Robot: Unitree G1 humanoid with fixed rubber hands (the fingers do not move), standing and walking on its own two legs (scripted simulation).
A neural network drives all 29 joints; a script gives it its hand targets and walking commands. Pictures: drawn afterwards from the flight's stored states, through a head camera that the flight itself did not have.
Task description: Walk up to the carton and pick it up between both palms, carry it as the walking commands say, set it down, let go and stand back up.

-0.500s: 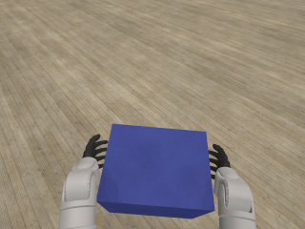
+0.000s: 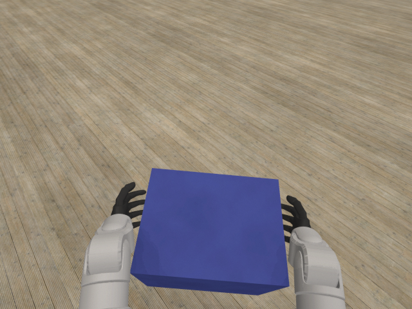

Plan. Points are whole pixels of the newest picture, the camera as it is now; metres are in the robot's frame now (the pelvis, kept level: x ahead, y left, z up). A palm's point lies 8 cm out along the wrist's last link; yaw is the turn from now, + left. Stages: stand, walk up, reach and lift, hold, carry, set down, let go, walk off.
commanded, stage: carry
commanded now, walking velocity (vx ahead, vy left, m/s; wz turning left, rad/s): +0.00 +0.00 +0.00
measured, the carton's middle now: (208, 236) +0.29 +0.00 -0.03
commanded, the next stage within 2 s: none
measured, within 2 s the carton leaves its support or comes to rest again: neither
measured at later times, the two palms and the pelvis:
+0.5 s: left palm (95, 173) +0.35 +0.24 +0.09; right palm (258, 184) +0.35 -0.09 +0.08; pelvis +0.09 +0.07 +0.02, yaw -1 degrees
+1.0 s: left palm (113, 107) +0.59 +0.27 +0.10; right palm (235, 117) +0.59 -0.06 +0.08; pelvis +0.32 +0.10 +0.00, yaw +1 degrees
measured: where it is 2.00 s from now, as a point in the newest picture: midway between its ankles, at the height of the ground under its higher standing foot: (181, 297)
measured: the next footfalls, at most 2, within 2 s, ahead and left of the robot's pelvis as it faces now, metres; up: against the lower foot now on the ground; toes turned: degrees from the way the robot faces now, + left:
right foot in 0.70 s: +0.31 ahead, -0.03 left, +0.00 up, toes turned -11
left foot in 0.98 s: +0.42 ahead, +0.23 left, +0.00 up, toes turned +7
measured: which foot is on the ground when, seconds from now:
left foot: down 0.00-0.72, up 0.74-0.96, down 0.98-1.00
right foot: down 0.00-0.36, up 0.38-0.68, down 0.70-1.00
